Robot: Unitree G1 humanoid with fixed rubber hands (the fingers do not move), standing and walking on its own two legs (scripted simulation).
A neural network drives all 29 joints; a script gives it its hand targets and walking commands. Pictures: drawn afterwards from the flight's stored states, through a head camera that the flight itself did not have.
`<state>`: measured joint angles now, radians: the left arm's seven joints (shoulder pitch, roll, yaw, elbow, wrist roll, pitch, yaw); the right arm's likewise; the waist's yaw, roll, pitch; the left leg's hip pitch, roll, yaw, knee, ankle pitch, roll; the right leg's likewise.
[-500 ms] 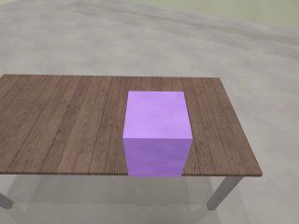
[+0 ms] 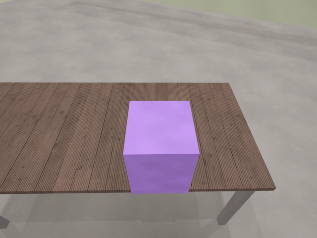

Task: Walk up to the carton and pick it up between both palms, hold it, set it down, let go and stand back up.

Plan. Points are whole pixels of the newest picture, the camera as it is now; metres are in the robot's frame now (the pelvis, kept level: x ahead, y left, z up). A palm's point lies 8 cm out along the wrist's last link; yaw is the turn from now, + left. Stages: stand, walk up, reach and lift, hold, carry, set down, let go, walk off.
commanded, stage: stand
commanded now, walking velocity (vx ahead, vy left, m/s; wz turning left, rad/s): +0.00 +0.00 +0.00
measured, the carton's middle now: (159, 148) +0.43 -0.01 -0.08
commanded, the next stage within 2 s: none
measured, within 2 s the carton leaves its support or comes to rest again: neither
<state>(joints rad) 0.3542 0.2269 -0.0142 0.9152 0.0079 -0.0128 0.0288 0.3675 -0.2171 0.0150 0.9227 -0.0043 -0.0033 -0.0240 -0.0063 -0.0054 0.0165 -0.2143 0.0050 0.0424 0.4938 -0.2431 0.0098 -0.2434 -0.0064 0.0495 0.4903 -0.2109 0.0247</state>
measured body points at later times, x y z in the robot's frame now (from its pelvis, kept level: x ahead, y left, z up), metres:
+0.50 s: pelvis +0.02 +0.00 +0.00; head +0.02 +0.00 +0.45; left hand +0.03 +0.24 -0.15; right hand +0.02 -0.24 -0.14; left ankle +0.02 +0.11 -0.74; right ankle +0.04 -0.13 -0.74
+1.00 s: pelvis +0.03 +0.00 +0.00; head +0.04 +0.00 +0.45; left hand +0.04 +0.24 -0.15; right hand +0.02 -0.24 -0.15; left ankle +0.02 +0.11 -0.74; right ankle +0.04 -0.13 -0.74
